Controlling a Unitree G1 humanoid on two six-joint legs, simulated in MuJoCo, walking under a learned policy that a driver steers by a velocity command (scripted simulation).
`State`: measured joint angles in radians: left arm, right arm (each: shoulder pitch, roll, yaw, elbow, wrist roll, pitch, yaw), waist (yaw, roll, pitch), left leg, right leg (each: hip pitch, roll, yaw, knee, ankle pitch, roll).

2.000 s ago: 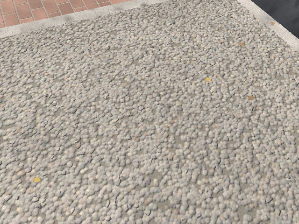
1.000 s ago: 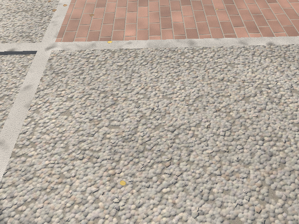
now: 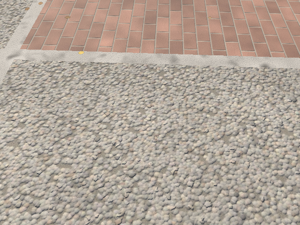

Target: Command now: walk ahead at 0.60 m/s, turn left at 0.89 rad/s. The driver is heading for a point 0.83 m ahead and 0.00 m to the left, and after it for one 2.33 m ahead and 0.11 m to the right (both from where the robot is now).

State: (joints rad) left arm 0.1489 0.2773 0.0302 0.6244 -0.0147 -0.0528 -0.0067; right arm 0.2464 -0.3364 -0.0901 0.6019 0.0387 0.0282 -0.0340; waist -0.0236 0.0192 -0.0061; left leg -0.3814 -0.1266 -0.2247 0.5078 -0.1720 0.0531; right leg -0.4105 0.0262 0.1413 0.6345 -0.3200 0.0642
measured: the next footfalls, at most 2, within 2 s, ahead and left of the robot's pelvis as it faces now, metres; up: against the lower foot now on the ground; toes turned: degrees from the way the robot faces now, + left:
right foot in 0.02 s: +0.09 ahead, -0.15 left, +0.00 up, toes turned +9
left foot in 0.50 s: +0.36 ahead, +0.21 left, +0.00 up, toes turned +21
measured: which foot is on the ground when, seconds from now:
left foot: down 0.00-0.02, up 0.04-0.48, down 0.50-0.90, up 0.92-1.00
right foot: up 0.00-0.00, down 0.02-0.50, up 0.52-0.92, down 0.94-1.00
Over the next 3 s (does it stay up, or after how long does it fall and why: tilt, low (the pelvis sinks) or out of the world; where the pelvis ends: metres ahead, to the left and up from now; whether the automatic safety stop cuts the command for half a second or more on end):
stays up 1.34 0.22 -0.01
